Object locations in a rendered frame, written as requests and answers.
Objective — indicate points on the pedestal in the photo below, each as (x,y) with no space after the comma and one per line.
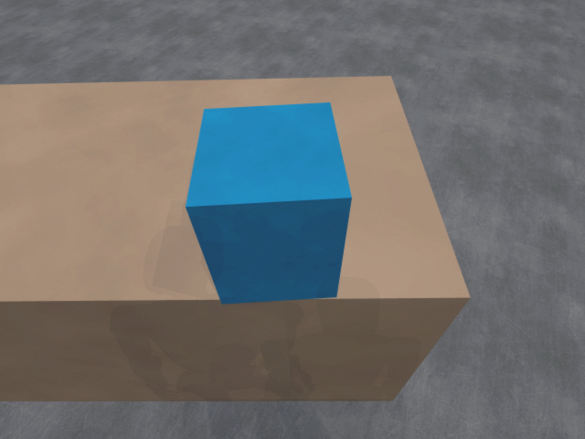
(105,294)

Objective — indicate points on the carton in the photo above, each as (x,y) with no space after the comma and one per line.
(269,201)

